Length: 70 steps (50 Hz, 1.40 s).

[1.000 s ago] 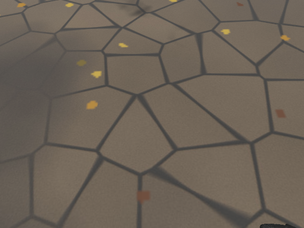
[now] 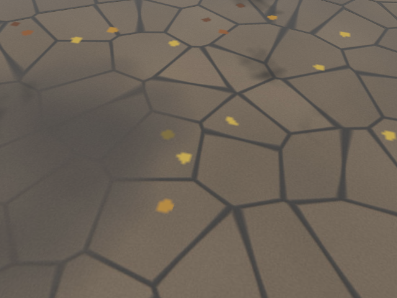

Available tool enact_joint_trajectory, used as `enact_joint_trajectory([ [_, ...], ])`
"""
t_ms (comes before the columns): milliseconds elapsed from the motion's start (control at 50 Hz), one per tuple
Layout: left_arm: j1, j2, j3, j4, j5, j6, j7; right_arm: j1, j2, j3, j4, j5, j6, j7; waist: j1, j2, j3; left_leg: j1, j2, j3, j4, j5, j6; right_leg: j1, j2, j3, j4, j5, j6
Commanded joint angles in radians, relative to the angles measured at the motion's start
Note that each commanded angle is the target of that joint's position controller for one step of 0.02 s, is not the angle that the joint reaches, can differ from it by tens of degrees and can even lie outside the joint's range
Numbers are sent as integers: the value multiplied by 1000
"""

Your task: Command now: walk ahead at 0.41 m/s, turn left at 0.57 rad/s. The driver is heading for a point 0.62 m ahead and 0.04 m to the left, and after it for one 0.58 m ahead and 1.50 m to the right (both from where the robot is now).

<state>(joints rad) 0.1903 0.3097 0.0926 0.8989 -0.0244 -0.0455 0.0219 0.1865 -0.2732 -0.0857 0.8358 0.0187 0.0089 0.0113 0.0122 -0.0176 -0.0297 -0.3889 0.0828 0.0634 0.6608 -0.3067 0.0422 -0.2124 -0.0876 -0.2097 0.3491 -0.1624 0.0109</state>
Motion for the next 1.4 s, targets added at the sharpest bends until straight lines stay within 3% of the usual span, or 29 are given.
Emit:
enact_joint_trajectory([
  [20, -109, 116, 23, -77, -5, 4, -8, 180, -87, -32, 27, 3, -2, 0, -102, -29, -6, 237, -72, 73, -136, -17, 54, -131, -173, 119, -22, -437, -110],
  [40, -120, 45, 3, -84, 11, 8, -17, 280, -137, -52, 60, 10, -4, -10, -127, 126, -1, 349, 3, -92, -247, -141, 114, -253, -93, 25, 267, -406, -58],
  [60, -157, -22, -18, -125, 36, 1, -26, 324, -249, -66, 38, 2, -17, -16, -115, 341, 51, 455, 216, -548, -381, -305, 237, -596, 26, 25, 668, -440, 10],
  [80, -225, 28, -9, -173, 11, -30, -28, 298, -267, -62, 3, -17, -53, 0, -120, 271, 58, 436, 294, -818, -524, -468, 330, -750, 79, 212, 776, -417, -15],
  [100, -241, 84, 1, -178, -12, -55, -34, 232, -219, -48, -18, -18, -79, 2, -92, 208, 102, 430, 287, -749, -536, -402, 302, -802, 26, 260, 780, -304, -36],
  [180, -214, 96, 13, -126, 32, -81, -32, 177, -121, -16, -43, -4, -85, -19, -37, 123, 59, 381, 151, -436, -493, 77, 185, -622, 4, 254, 565, 5, -14],
  [300, -340, 1, -19, -160, 14, -71, -56, 279, -112, -15, -12, -5, -86, -46, -82, 139, 70, 327, 76, -260, -491, 301, 136, -452, 75, 207, 236, 275, 7],
  [400, -426, 12, -30, -207, 6, -80, -79, 331, -115, -18, 26, -1, -81, -46, -110, 133, 132, 409, 129, -280, -462, 338, 135, -456, 70, 208, 133, 269, -29],
  [460, -367, 50, -19, -201, 8, -86, -84, 312, -134, -25, 30, -4, -69, -49, -70, 155, 106, 477, 150, -275, -376, 590, 114, -365, 92, 186, 112, 171, -68],
  [500, -166, 109, 10, -151, 14, -84, -71, 284, -143, -23, 21, -9, -59, -45, 31, 172, -36, 468, 100, -231, -143, 957, 83, -81, 141, 137, 112, 147, -124],
  [520, 25, 143, 20, -112, 27, -80, -63, 258, -128, -13, 3, -18, -59, -42, 114, 150, -173, 295, 67, -221, 88, 842, 59, 234, 34, 241, 175, 178, -184],
  [540, 187, 224, 46, -80, 41, -73, -58, 389, -12, 18, -1, -15, -72, -31, 95, -115, -369, -107, -94, -171, 521, 353, -21, 666, -239, 695, 156, 29, -356],
  [560, 211, 146, 22, -49, 21, -69, -66, 392, -33, 22, 18, 4, -92, -27, 99, -236, -421, -250, -165, -261, 686, -244, -22, 711, -312, 978, -16, -91, -383],
  [580, 122, 96, 7, -55, 4, -64, -60, 273, -122, -2, -12, 29, -103, -24, 98, -166, -220, -348, -97, -258, 744, -214, -9, 563, -271, 842, -46, -175, -326],
  [620, -8, 51, -10, -74, 20, -61, -54, 124, -122, -3, -52, 13, -114, -27, 41, -4, -18, -309, -2, -179, 631, -66, 3, 225, -196, 614, -111, -49, -275],
  [680, -38, 37, -19, -64, 34, -71, -55, 166, -62, -2, -43, -1, -92, -29, -31, -50, 17, -191, 55, -165, 506, -12, -3, 39, -137, 486, -192, 59, -269],
  [780, 10, 95, -9, -36, 19, -67, -34, -3, -38, 15, -107, -27, -93, -29, -13, -23, 80, -206, 52, -105, 173, 212, -52, -31, -84, 322, -218, 361, -252],
  [880, 126, 130, -2, -1, -2, -29, -18, -148, -46, 21, -147, -19, -109, -9, 38, -49, 37, -71, -64, -90, -114, 420, -64, 46, -51, 305, -91, 450, -188],
  [960, 81, 116, -1, -29, -4, -7, -5, -15, -141, -13, -117, -37, -114, -15, -54, -58, -47, 156, -54, -117, -248, 470, -5, 71, -27, 374, 157, 372, -104],
  [980, 85, 63, -18, -62, 16, -9, -6, 80, -207, -28, -111, -55, -116, -25, -81, 41, -166, 381, 91, -216, -189, 807, 50, -47, 50, 335, 375, 152, -59],
  [1000, 261, -28, -43, -48, 24, -12, -8, 101, -241, -29, -125, -68, -97, -31, -25, 288, -311, 669, 377, -463, -116, 1146, 213, -319, 169, 256, 710, -524, 7],
  [1020, 314, 51, -33, -41, 1, -6, -10, 108, -192, -18, -143, -46, -78, -23, -44, 296, -430, 668, 400, -562, -158, 958, 260, -362, 135, 326, 863, -603, 15],
  [1040, 234, 112, -11, -55, -16, 9, -5, 56, -145, -7, -154, -34, -66, -24, -49, 201, -327, 578, 337, -478, -204, 748, 230, -431, 95, 312, 921, -525, 29],
  [1080, 148, 105, 1, -75, -5, 54, 13, -52, -102, 10, -154, -32, -51, -31, -20, 137, -153, 346, 256, -342, -287, 477, 185, -444, 35, 275, 899, -404, 58],
  [1120, 163, 72, 2, -92, 1, 92, 22, -121, -116, 4, -148, -53, -47, -33, 22, 175, -80, 131, 207, -230, -377, 336, 181, -320, 27, 240, 852, -321, 70],
  [1280, 59, 62, 1, -180, 14, 108, -11, -151, -161, -17, -117, -32, -36, -52, 8, 153, -89, 121, 249, -77, -408, 268, 189, -162, 12, 180, 506, -172, 18],
  [1360, 98, 79, 17, -179, 19, 113, -30, -143, -171, -23, -91, 0, -14, -47, 41, 128, -76, 121, 230, -15, -293, 155, 101, -12, 62, 125, 241, -76, -52],
  [1380, 132, 109, 30, -171, 26, 112, -25, -98, -138, -18, -68, 1, -7, -45, 44, 57, -51, 54, 179, 36, -178, 60, 31, 58, 58, 185, 131, -3, -93],
  [1400, 145, 224, 56, -189, 27, 110, -4, -62, -78, -5, -77, -29, -3, -36, 5, -243, -19, -168, 40, 156, 138, -185, -85, 157, -183, 529, 11, 275, -194],
])
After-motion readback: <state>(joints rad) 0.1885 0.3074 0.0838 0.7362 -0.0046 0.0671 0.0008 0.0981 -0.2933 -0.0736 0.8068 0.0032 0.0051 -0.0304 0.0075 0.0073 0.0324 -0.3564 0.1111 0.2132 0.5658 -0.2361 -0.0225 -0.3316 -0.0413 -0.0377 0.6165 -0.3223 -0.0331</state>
